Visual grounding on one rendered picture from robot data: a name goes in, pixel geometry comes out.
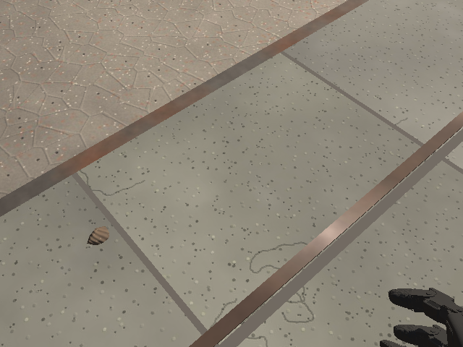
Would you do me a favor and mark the right robot hand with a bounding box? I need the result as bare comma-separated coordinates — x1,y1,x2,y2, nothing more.
380,288,463,347

